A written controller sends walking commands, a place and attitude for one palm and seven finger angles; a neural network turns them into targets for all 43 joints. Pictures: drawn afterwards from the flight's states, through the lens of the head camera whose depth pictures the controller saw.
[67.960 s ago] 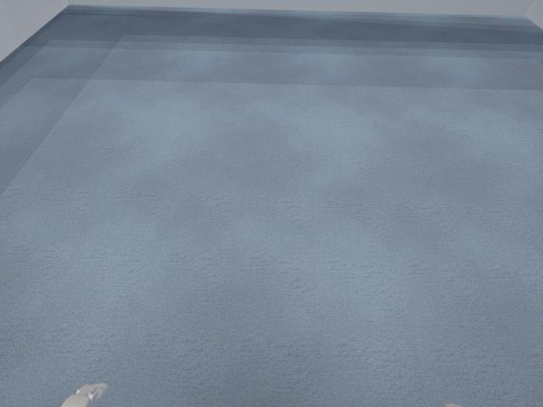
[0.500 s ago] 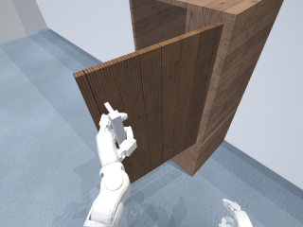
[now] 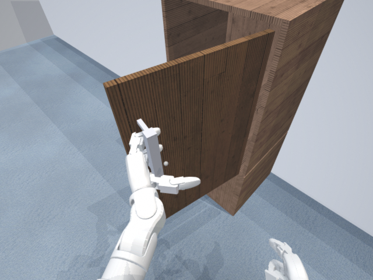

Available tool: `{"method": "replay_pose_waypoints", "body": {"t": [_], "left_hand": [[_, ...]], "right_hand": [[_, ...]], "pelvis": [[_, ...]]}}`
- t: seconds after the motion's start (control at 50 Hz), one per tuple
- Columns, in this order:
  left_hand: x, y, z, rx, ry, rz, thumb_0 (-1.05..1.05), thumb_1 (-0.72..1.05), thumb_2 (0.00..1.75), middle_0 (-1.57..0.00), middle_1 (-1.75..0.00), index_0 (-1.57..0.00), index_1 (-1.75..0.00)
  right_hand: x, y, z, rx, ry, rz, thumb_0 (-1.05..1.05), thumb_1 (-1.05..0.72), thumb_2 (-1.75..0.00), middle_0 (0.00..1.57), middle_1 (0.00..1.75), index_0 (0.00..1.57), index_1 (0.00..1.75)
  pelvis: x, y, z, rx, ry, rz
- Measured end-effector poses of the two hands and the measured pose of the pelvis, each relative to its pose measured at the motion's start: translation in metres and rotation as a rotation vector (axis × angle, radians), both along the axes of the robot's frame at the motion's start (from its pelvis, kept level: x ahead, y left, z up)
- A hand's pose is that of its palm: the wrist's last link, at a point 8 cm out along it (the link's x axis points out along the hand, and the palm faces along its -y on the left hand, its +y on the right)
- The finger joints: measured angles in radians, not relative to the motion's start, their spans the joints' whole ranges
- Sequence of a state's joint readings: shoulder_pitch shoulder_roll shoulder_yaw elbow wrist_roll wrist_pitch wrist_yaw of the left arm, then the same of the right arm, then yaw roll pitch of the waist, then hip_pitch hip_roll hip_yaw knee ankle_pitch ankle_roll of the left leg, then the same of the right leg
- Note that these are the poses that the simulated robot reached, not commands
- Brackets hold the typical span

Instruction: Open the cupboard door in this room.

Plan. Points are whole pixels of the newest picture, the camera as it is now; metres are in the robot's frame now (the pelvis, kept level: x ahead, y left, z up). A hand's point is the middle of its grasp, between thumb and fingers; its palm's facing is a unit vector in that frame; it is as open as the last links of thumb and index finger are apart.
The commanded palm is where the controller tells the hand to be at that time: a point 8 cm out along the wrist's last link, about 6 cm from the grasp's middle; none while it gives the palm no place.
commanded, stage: open thumb and fingers to let go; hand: left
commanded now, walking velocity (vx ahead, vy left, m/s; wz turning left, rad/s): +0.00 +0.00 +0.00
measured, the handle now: (150, 151) +0.37 +0.11 +0.09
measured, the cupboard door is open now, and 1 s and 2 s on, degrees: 77 78 78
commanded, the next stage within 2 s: slide the hand sideways off the handle in 0.18 s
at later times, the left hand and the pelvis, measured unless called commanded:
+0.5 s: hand (156, 175) +0.30 +0.09 +0.09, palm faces -0.15 -0.99 -0.04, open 15.9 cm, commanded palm +0.28 +0.13 +0.09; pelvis +0.00 +0.02 +0.00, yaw +0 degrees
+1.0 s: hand (144, 190) +0.27 +0.10 +0.09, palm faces -0.07 -1.00 -0.03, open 16.1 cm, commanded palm +0.24 +0.17 +0.09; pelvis +0.02 +0.00 +0.00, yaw -1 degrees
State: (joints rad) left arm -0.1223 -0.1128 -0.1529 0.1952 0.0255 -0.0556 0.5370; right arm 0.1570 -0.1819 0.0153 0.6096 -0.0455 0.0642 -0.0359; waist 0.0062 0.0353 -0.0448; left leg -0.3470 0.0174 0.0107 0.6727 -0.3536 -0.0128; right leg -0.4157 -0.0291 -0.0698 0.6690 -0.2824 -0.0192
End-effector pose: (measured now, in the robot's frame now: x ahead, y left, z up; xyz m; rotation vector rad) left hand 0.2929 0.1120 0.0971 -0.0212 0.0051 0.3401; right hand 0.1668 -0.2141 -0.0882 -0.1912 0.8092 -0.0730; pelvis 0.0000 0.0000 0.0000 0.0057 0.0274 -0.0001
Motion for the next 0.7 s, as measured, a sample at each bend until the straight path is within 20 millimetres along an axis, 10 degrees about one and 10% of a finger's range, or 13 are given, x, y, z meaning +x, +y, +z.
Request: {"method": "replay_pose_waypoints", "body": {"t": [0.32, 0.48, 0.7], "left_hand": [[-0.001, 0.005, -0.001, 0.023, -0.008, -0.048, -0.01, -0.5, 0.3, -0.42, -0.67, -0.43, -0.64], [-0.002, 0.03, -0.004, 0.091, -0.036, -0.478, -0.01, -0.5, 0.3, -0.27, -0.44, -0.22, -0.43], [-0.012, 0.019, -0.005, 0.021, -0.033, -0.454, -0.01, -0.51, 0.3, -0.21, -0.38, -0.21, -0.36]], "right_hand": [[-0.011, 0.021, -0.007, 0.015, 0.056, 0.006, 0.01, -0.91, -0.9, 0.2, 0.3, 0.2, 0.3], [-0.02, 0.018, -0.007, 0.014, 0.02, -0.023, 0.01, -0.91, -0.9, 0.2, 0.3, 0.2, 0.3], [-0.01, 0.02, 0.002, 0.05, -0.062, -0.006, 0.01, -0.91, -0.9, 0.2, 0.3, 0.2, 0.3]], "pelvis": [[-0.002, 0.015, -0.002, -0.005, 0.002, -0.005], [-0.004, 0.02, -0.004, -0.009, -0.01, 0.003], [0.004, 0.02, -0.003, 0.001, 0.004, -0.02]]}}
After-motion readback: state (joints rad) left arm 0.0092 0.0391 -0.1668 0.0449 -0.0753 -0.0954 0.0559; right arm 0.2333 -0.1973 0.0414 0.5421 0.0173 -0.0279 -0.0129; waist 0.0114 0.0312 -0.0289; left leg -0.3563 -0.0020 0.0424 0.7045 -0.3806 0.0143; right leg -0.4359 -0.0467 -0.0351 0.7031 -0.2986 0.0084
